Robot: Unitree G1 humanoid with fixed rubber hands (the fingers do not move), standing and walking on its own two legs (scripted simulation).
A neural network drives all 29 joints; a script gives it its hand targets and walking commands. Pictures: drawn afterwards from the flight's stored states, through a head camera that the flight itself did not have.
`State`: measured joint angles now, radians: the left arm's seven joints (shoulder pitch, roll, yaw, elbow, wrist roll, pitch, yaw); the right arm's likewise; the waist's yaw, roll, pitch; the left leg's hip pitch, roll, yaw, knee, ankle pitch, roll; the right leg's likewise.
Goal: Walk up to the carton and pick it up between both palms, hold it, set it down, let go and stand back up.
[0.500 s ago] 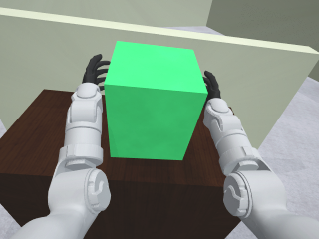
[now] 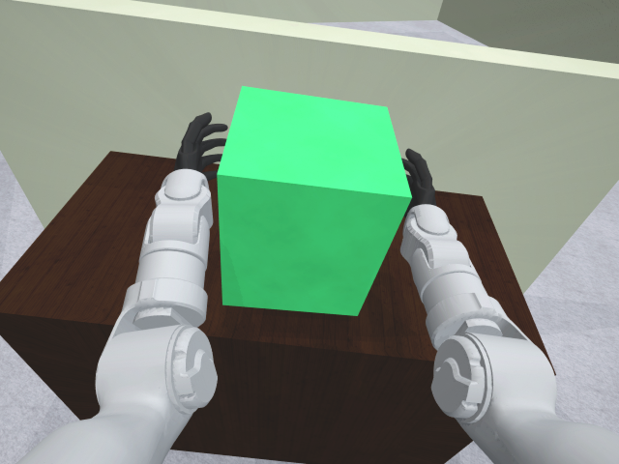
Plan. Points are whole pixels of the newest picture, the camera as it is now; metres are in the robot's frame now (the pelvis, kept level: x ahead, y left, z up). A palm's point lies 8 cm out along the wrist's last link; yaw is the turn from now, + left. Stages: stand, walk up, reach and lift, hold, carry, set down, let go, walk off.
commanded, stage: set down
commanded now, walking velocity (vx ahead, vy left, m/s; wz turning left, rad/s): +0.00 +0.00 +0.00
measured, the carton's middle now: (303, 207) +0.44 +0.07 +0.11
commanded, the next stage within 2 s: none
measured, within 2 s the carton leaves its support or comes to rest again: rests again in 1.16 s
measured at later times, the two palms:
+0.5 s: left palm (194, 192) +0.41 +0.21 +0.15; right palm (410, 215) +0.43 -0.09 +0.13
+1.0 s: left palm (206, 211) +0.42 +0.20 +0.10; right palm (406, 230) +0.44 -0.09 +0.09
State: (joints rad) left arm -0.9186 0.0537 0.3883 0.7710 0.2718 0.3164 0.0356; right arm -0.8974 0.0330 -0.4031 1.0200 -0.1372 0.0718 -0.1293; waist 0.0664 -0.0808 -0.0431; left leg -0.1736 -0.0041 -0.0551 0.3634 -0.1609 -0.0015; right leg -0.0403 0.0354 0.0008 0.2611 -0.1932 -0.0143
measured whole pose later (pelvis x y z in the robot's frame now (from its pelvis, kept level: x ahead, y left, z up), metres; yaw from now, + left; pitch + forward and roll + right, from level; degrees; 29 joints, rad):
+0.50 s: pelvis +0.00 +0.00 +0.00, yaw -1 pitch +1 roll -1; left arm -0.91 0.04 0.49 0.84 0.30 0.23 0.01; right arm -0.90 0.08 -0.51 1.01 -0.25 0.04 -0.12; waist 0.09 -0.06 -0.04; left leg -0.22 0.01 -0.02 0.36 -0.16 0.00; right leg -0.09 0.04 0.00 0.27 -0.20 -0.02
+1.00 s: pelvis +0.02 +0.00 +0.00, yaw -2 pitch +7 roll -1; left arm -0.87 -0.01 0.54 0.85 0.33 0.14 0.01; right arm -0.85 0.12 -0.64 0.96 -0.38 -0.06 -0.06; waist 0.11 -0.06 -0.06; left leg -0.31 0.01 0.02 0.35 -0.16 0.00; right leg -0.20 0.03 0.00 0.28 -0.20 -0.02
